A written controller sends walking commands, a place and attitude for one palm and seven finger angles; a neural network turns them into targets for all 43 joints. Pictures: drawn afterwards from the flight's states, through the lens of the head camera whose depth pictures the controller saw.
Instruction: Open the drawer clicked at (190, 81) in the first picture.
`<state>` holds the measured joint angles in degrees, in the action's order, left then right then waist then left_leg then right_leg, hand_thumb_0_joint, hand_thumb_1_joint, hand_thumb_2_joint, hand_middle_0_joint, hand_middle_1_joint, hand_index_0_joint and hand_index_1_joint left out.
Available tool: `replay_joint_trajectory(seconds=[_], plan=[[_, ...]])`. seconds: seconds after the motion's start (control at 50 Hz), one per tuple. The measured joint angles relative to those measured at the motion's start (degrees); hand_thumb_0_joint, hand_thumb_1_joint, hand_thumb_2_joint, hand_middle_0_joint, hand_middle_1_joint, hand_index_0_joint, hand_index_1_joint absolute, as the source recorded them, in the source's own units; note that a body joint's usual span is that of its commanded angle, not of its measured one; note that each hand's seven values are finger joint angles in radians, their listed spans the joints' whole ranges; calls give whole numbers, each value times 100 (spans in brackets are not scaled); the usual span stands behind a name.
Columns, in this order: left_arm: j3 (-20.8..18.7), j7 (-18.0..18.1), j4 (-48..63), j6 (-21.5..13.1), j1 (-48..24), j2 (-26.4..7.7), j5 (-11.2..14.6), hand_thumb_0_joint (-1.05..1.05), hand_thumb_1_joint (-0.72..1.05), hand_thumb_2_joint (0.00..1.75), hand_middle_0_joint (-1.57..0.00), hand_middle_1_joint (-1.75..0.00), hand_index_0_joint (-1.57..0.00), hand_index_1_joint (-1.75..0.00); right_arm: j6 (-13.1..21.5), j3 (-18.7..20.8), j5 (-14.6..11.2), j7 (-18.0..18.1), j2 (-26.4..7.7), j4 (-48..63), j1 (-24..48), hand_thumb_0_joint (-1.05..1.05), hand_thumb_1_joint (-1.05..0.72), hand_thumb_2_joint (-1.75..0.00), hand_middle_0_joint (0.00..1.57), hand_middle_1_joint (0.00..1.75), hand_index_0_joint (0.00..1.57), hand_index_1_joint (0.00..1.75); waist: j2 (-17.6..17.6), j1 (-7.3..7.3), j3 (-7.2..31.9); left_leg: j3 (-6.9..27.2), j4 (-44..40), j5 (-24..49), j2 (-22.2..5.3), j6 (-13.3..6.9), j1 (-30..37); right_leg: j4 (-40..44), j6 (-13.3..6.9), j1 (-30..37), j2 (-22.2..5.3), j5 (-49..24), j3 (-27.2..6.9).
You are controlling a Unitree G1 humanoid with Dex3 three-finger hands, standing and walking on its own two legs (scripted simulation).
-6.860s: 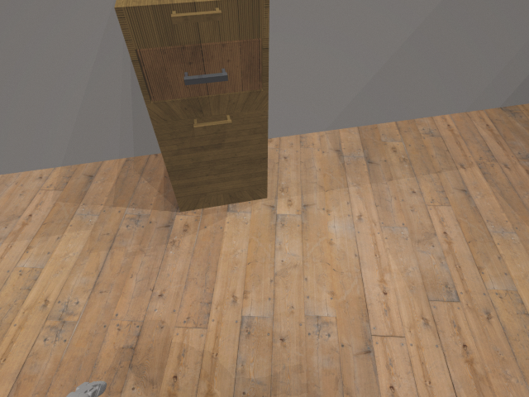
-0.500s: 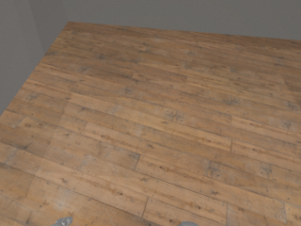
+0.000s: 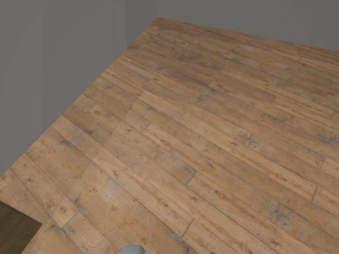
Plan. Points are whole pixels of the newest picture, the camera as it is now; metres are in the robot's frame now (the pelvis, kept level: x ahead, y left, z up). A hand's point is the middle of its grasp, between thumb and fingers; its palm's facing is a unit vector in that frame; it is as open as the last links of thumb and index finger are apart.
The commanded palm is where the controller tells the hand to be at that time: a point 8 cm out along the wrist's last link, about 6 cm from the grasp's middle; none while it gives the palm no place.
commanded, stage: turn to face it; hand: left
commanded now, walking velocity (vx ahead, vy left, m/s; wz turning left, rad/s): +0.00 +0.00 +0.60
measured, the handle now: out of the picture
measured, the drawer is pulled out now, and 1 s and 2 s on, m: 0.00 0.00 0.00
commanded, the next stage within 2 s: take the last steps up to it in 1.76 s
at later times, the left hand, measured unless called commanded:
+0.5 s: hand out of the picture +0.07 +0.25 -0.15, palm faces +0.29 -0.91 -0.28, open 7.4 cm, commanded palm none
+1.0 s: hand out of the picture -0.10 +0.22 -0.19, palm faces +0.60 -0.76 -0.25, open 7.4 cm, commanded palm none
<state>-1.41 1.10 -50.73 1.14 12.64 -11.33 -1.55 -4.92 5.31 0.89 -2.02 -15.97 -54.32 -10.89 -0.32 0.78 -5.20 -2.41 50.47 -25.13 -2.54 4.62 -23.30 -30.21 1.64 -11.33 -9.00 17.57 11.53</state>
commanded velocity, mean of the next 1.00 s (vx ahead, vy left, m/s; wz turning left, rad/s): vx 0.00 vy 0.00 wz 0.60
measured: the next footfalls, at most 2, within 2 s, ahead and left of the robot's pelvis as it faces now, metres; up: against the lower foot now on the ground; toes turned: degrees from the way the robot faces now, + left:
left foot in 0.08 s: +0.04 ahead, +0.14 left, +0.00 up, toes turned +9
right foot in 0.54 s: +0.09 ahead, -0.10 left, +0.00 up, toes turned +17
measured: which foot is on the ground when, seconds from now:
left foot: up 0.00-0.06, down 0.08-0.54, up 0.56-0.96, down 0.98-1.00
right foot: down 0.00-0.08, up 0.10-0.52, down 0.54-0.98, up 1.00-1.00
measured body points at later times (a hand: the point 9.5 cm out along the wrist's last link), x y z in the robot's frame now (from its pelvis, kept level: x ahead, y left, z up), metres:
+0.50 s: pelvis +0.01 +0.02 +0.00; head +0.04 +0.02 +0.45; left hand +0.05 +0.30 -0.13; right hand +0.15 -0.21 -0.15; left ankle +0.00 +0.14 -0.74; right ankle +0.05 -0.11 -0.72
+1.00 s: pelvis -0.01 +0.03 -0.02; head +0.02 +0.07 +0.43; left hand -0.13 +0.26 -0.17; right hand +0.24 -0.14 -0.14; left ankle -0.07 +0.11 -0.74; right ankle +0.06 -0.11 -0.73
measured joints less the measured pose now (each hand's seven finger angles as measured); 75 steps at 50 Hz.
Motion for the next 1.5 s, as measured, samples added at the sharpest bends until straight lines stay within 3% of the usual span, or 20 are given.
replay_joint_trajectory(seconds=[0.08, 0.12, 0.16, 0.24, 0.4, 0.52, 0.54, 0.6, 0.66, 0.72, 0.82, 0.92, 0.98, 1.04, 1.08, 1.14, 1.32, 1.44, 1.46, 1.5], plan=[[-98, -21, -73, 74, 164, -204, 27, 0, 90, 90, -20, -30, -20, -30, 151, -77, -17, -9, -12, 200, 203, 1, -91, -90, 20, 30, 20, 30, -115, -110, 7, -240, -1545, 710, 50, -155, 659, -557, 206, -215, -233, 287, 238], [-184, -22, -138, 183, 168, -375, 58, 0, 90, 90, -20, -30, -20, -30, 281, -92, -7, -3, 50, 288, 330, 1, -91, -90, 20, 30, 20, 30, -271, -148, -25, -227, -1428, 776, 168, -437, 538, -1565, 279, -652, -249, 962, -111], [-248, 15, -240, 305, 128, -483, 63, 0, 91, 90, -20, -30, -20, -30, 373, -142, -8, 41, 112, 360, 375, 1, -91, -90, 20, 30, 20, 30, -292, -175, -19, -150, -1346, 636, 192, -606, 497, -2598, 295, -1089, -22, 1339, -501], [-304, -23, -263, 316, -14, -559, 65, 1, 91, 90, -19, -30, -19, -30, 399, -217, 14, 138, 211, 410, 333, 1, -91, -90, 20, 30, 20, 30, -223, -156, 22, 101, -1827, 896, 290, -645, 675, -3433, 340, -1580, 222, 832, -824], [-236, -33, 27, 234, -308, -414, 84, 1, 91, 90, -19, -30, -19, -30, 324, -245, 31, 115, 335, 334, 145, 1, -90, -90, 21, 30, 21, 30, -13, -40, 113, 619, -2305, 1243, 498, -650, 812, -2450, 387, -1482, 450, 653, -1089], [-124, -21, 258, 106, -457, -204, 132, 0, 91, 90, -19, -30, -19, -30, 219, -155, 34, 100, 304, 254, -35, 1, -90, -90, 21, 30, 21, 30, 191, 97, 167, 1045, -1982, 1156, 635, -472, 585, -767, 281, -764, 716, 303, -1064], [-100, -21, 313, 50, -431, -187, 126, 0, 91, 90, -20, -30, -20, -30, 206, -133, 14, 97, 288, 254, -87, 1, -90, -90, 21, 30, 21, 30, 196, 93, 207, 1102, -1815, 1085, 690, -424, 482, -279, 214, -557, 714, 56, -1038], [-10, 6, 336, -38, -393, -24, 72, 0, 91, 90, -20, -30, -20, -30, 121, -19, 9, 95, 170, 181, -113, 1, -90, -90, 21, 30, 21, 30, 355, 106, 161, 950, -301, -1, 711, -310, -67, -299, -164, -490, 671, -65, -799], [35, 11, 300, -15, -262, 81, 63, 0, 91, 90, -20, -30, -20, -30, 53, 48, 38, 36, 67, 114, -143, 1, -91, -90, 20, 30, 21, 30, 371, 119, 153, 598, 1180, 100, 562, -211, -509, -93, -226, -278, 535, -103, -595], [48, 26, 212, -5, -164, 124, 48, 0, 91, 90, -20, -30, -20, -30, 29, 62, 41, -5, 17, 71, -167, 1, -91, -90, 20, 30, 20, 30, 317, 142, 130, 391, 1585, 322, 325, -94, -589, 83, -214, -116, 404, -156, -391], [44, 12, 96, -9, -40, 95, 16, 0, 90, 90, -20, -30, -20, -30, -30, 27, 24, -17, 15, -16, -109, 1, -91, -90, 20, 30, 20, 30, 152, 74, 63, 183, 841, 149, 72, -3, -276, 129, -152, -14, 169, -123, -41], [-30, -14, -15, 21, 76, -78, -7, 0, 90, 90, -20, -30, -20, -30, 37, -63, -16, -5, 62, 28, 122, 1, -91, -90, 20, 30, 20, 30, -32, -81, -32, -118, -454, 5, 35, -79, 245, -136, 4, -97, -76, 29, 274], [-121, -29, -73, 87, 193, -243, 38, 0, 90, 90, -20, -30, -20, -30, 181, -113, -11, -11, 64, 178, 207, 1, -91, -90, 20, 30, 20, 30, -123, -130, 12, -246, -1591, 812, 90, -294, 683, -699, 162, -326, -260, 292, 418], [-221, 6, -213, 285, 160, -440, 64, 0, 91, 90, -20, -30, -20, -30, 342, -161, -6, 32, 173, 270, 326, 1, -91, -90, 20, 30, 20, 30, -285, -178, -16, -196, -1353, 610, 209, -654, 564, -2252, 281, -984, -112, 1363, -286], [-260, 7, -293, 343, 99, -495, 76, 1, 91, 90, -20, -30, -20, -30, 387, -191, 5, 97, 224, 314, 308, 1, -91, -90, 20, 30, 20, 30, -248, -150, 23, -69, -1503, 604, 228, -711, 628, -3024, 313, -1330, 78, 1264, -565], [-277, -29, -255, 303, -22, -521, 78, 1, 91, 90, -19, -30, -19, -30, 398, -238, 13, 149, 278, 309, 257, 1, -91, -90, 20, 30, 20, 30, -202, -135, 49, 118, -1917, 853, 300, -709, 806, -3385, 359, -1605, 207, 819, -788], [-193, -20, 55, 222, -433, -353, 105, 0, 91, 90, -19, -30, -19, -30, 329, -239, 31, 133, 367, 216, 14, 1, -90, -90, 21, 30, 21, 30, -16, 19, 135, 694, -2332, 1149, 525, -710, 956, -2373, 412, -1443, 464, 668, -1091], [-89, -6, 259, 90, -575, -168, 147, 0, 91, 90, -20, -30, -20, -30, 233, -148, 33, 134, 309, 152, -163, 1, -90, -90, 21, 30, 21, 30, 181, 143, 188, 1094, -1980, 1030, 664, -536, 725, -686, 296, -709, 732, 234, -1040], [-63, -4, 311, 29, -538, -164, 136, 0, 91, 90, -20, -30, -20, -30, 224, -127, 10, 129, 294, 157, -216, 1, -90, -90, 21, 30, 21, 30, 175, 132, 232, 1137, -1800, 949, 727, -488, 619, -195, 197, -501, 718, -69, -1023], [-16, 18, 314, -57, -508, -64, 88, 0, 91, 90, -20, -30, -20, -30, 178, -59, -5, 133, 209, 125, -208, 1, -90, -90, 21, 30, 21, 30, 313, 131, 193, 1079, -862, 170, 736, -384, 258, -250, -108, -493, 721, -130, -884]])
